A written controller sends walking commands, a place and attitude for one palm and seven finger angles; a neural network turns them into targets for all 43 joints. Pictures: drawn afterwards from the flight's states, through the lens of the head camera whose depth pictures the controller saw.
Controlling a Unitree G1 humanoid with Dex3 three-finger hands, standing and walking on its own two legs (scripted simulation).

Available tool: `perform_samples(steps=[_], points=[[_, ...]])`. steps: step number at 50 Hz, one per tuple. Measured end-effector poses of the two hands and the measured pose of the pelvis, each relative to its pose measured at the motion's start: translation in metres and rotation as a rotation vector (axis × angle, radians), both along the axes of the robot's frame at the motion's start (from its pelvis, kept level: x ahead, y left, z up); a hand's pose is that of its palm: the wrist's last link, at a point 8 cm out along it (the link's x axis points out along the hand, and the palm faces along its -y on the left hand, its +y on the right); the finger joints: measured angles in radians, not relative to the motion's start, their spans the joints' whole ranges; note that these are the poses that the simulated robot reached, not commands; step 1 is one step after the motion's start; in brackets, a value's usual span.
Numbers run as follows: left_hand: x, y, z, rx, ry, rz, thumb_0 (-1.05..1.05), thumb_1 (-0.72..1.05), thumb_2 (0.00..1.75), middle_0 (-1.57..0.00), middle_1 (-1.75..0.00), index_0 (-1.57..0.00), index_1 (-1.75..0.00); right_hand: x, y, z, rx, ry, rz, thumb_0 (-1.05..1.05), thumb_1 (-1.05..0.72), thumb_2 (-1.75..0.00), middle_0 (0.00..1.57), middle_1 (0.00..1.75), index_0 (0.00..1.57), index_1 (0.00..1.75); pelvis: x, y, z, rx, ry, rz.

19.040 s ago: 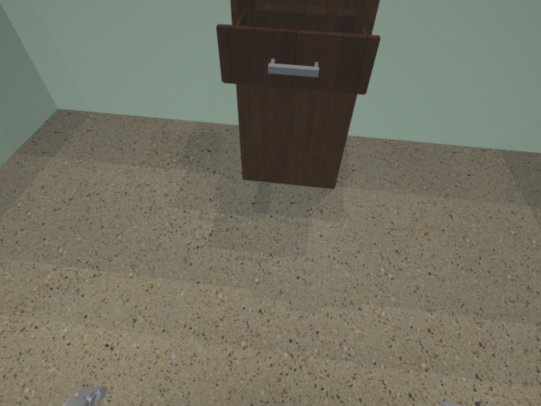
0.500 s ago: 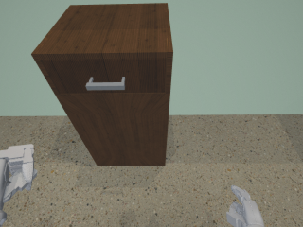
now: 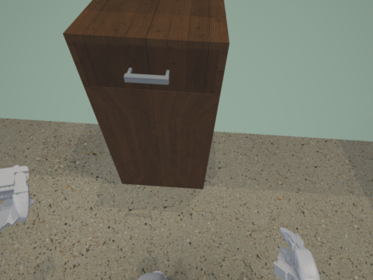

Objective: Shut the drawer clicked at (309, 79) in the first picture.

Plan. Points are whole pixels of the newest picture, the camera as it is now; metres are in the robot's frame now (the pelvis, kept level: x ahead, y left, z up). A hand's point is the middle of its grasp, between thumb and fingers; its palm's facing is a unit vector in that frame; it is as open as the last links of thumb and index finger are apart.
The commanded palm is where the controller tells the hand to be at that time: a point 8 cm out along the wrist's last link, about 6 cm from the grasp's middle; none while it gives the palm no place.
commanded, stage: step back with the hand held close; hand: left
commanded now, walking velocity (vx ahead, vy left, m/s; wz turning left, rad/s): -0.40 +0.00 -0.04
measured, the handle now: (147, 75) +0.68 +0.17 +0.04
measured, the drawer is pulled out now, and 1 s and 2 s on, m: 0.00 0.00 0.00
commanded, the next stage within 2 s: stop stepping back and stand still in 0.50 s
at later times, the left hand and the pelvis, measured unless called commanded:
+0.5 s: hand (1, 263) +0.11 +0.23 +0.18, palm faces +0.29 -0.85 -0.43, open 3.3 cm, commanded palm +0.06 +0.28 +0.19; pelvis -0.09 +0.01 +0.00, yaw -4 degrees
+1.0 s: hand out of the picture +0.03 +0.26 +0.17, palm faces +0.38 -0.86 -0.35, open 3.3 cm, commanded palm -0.03 +0.29 +0.19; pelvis -0.18 +0.02 +0.01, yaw -4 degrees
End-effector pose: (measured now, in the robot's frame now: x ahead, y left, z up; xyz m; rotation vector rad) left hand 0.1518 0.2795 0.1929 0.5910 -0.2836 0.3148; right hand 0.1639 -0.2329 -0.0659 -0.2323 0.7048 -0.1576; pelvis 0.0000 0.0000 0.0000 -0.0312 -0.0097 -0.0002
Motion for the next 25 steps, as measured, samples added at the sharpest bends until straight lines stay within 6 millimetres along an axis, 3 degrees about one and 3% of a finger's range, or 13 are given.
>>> perform_samples(steps=[10, 17, 21, 25], points=[[-0.022, 0.005, -0.005, -0.067, -0.068, -0.039, 0.02, 0.89, 0.9, -1.41, -1.6, -1.41, -1.6, -0.045, -0.003, -0.003, -0.048, 0.053, -0.035, 0.01, -0.9, -0.89, 0.2, 0.3, 0.21, 0.3, -0.032, 0.011, -0.003, -0.018, -0.001, -0.005], [-0.048, 0.016, 0.012, 0.015, -0.094, -0.042, 0.02, 0.89, 0.9, -1.41, -1.6, -1.41, -1.6, -0.073, 0.008, 0.0, -0.019, 0.04, -0.024, 0.01, -0.91, -0.89, 0.2, 0.3, 0.21, 0.3, -0.054, 0.009, 0.001, -0.058, 0.039, 0.009], [-0.067, 0.004, 0.007, 0.002, -0.073, -0.066, 0.02, 0.89, 0.9, -1.4, -1.6, -1.41, -1.6, -0.083, 0.012, -0.008, 0.008, 0.03, 0.011, 0.01, -0.9, -0.89, 0.2, 0.3, 0.21, 0.3, -0.074, 0.004, -0.003, -0.026, 0.073, -0.046], [-0.074, -0.008, 0.006, -0.053, -0.063, -0.125, 0.02, 0.89, 0.9, -1.41, -1.6, -1.41, -1.6, -0.102, 0.013, -0.01, 0.013, 0.066, -0.009, 0.01, -0.9, -0.89, 0.2, 0.3, 0.21, 0.3, -0.089, 0.007, 0.003, -0.025, 0.046, -0.061]])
